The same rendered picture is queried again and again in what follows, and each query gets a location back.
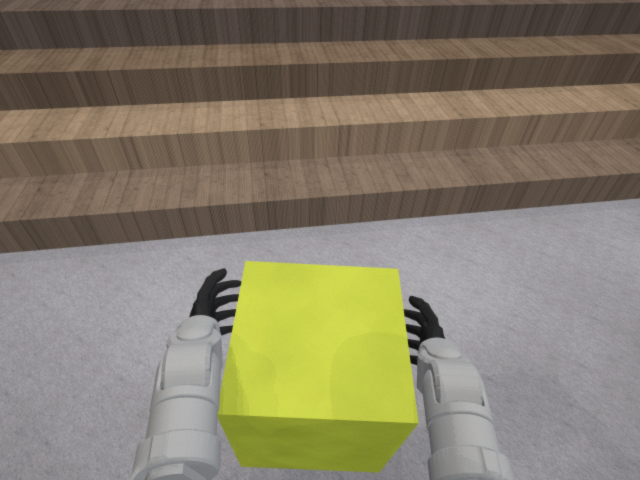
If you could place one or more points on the carton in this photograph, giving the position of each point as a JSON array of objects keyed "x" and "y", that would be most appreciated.
[{"x": 318, "y": 373}]

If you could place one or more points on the right robot hand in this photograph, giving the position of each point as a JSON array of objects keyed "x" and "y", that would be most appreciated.
[{"x": 427, "y": 320}]

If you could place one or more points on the right robot forearm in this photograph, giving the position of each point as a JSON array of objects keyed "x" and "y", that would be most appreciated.
[{"x": 463, "y": 440}]

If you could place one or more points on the left robot forearm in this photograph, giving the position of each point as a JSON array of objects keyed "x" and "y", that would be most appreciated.
[{"x": 181, "y": 442}]

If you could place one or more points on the left robot hand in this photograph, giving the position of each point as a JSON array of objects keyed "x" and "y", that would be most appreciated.
[{"x": 207, "y": 303}]

